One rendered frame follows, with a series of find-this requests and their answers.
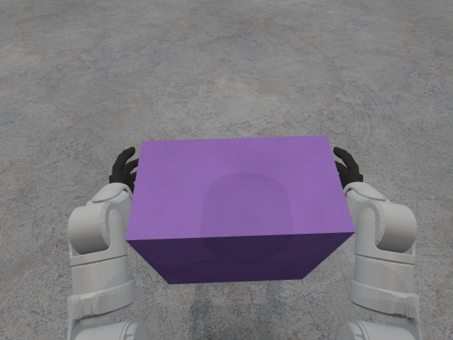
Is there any right robot forearm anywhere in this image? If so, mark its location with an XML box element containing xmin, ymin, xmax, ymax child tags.
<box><xmin>343</xmin><ymin>182</ymin><xmax>423</xmax><ymax>340</ymax></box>

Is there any left robot forearm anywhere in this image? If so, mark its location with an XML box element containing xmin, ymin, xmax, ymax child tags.
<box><xmin>67</xmin><ymin>183</ymin><xmax>135</xmax><ymax>340</ymax></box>

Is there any right robot upper arm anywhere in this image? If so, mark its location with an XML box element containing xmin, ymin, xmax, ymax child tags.
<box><xmin>337</xmin><ymin>319</ymin><xmax>415</xmax><ymax>340</ymax></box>

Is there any robot right hand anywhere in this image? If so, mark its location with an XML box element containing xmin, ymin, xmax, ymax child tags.
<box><xmin>333</xmin><ymin>147</ymin><xmax>363</xmax><ymax>189</ymax></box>

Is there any robot left hand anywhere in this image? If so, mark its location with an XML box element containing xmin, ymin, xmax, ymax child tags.
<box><xmin>109</xmin><ymin>147</ymin><xmax>139</xmax><ymax>195</ymax></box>

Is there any carton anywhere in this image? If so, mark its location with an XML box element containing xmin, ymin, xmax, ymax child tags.
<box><xmin>125</xmin><ymin>135</ymin><xmax>355</xmax><ymax>284</ymax></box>

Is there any left robot upper arm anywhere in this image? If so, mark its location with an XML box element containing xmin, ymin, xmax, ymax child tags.
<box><xmin>75</xmin><ymin>320</ymin><xmax>148</xmax><ymax>340</ymax></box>

